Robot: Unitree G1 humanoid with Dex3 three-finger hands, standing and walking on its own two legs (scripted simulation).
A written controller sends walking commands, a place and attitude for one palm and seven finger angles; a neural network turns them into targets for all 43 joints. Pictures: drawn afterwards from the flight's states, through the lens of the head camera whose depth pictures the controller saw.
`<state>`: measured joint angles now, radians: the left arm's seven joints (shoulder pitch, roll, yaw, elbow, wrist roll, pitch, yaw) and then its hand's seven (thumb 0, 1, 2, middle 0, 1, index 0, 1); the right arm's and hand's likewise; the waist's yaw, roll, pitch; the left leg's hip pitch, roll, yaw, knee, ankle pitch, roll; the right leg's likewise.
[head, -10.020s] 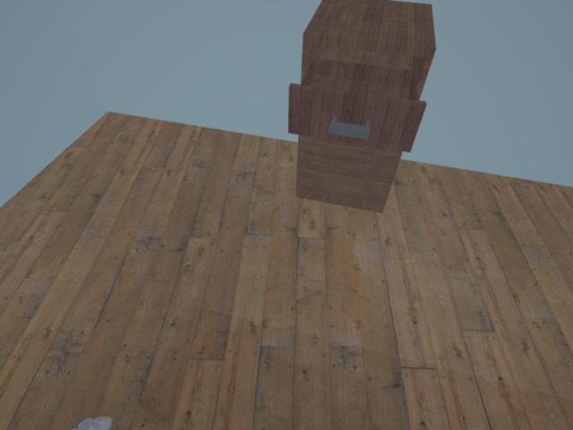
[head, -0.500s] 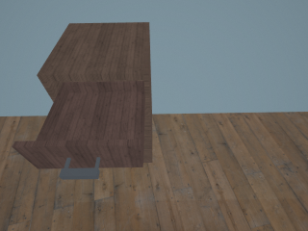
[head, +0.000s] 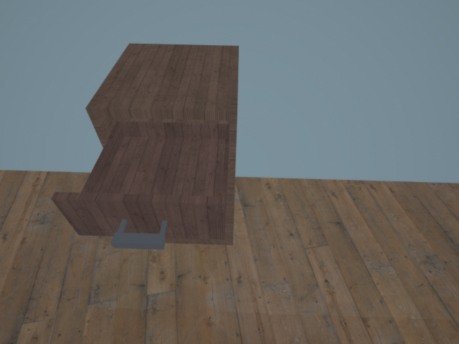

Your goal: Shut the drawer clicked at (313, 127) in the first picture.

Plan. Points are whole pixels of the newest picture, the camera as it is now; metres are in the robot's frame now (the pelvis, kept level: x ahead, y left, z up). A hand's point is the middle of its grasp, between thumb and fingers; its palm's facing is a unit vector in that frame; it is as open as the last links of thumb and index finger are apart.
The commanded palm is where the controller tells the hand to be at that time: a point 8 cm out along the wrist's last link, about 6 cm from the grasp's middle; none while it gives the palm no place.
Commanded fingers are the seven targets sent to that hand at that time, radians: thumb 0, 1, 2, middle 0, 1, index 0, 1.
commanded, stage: come to a stop and stand still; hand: left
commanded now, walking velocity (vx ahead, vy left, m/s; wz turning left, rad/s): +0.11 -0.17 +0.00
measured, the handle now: (141, 232) +0.36 +0.25 -0.10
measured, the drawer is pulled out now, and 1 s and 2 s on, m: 0.30 0.30 0.30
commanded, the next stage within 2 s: look again from close up in 0.18 s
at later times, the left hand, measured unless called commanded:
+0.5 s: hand out of the picture +0.04 +0.16 -0.18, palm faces +0.01 -0.98 -0.21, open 7.3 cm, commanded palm none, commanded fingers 0.00 0.90 0.90 -0.20 -0.30 -0.20 -0.30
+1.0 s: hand out of the picture +0.12 +0.21 -0.13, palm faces +0.18 -0.96 -0.19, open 7.4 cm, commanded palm +0.13 +0.24 -0.07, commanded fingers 0.00 0.90 0.90 -0.30 -0.41 -0.30 -0.41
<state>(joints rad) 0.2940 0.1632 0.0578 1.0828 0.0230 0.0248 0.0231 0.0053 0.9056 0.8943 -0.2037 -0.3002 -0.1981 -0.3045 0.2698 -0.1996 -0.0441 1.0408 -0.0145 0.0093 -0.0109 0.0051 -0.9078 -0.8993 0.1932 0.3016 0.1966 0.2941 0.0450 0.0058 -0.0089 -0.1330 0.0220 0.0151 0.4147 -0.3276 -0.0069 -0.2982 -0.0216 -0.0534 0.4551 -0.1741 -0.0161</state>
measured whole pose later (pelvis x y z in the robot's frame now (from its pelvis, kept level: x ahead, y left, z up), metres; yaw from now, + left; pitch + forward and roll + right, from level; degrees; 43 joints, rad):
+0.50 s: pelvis +0.04 -0.02 -0.01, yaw +0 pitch +1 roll -1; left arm 0.31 0.14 0.00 1.07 0.02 -0.03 0.05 0.02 0.93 0.89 -0.20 -0.30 -0.20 -0.30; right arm 0.29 -0.14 -0.02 1.08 -0.01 0.00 -0.02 0.01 -0.91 -0.90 0.20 0.30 0.20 0.29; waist -0.03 0.03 0.01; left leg -0.22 0.04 0.00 0.59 -0.35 0.00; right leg -0.25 0.05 -0.06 0.52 -0.30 -0.06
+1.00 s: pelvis +0.03 +0.02 +0.00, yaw +0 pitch +0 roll +0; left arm 0.43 0.17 0.03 0.54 -0.07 0.05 0.07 0.02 0.91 0.89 -0.21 -0.31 -0.20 -0.31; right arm 0.28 -0.18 0.00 0.95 0.02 -0.11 -0.05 0.01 -0.92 -0.90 0.20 0.30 0.20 0.29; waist 0.03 -0.01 0.02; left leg -0.13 -0.03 0.04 0.47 -0.34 0.04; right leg -0.22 -0.01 -0.03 0.53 -0.29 -0.01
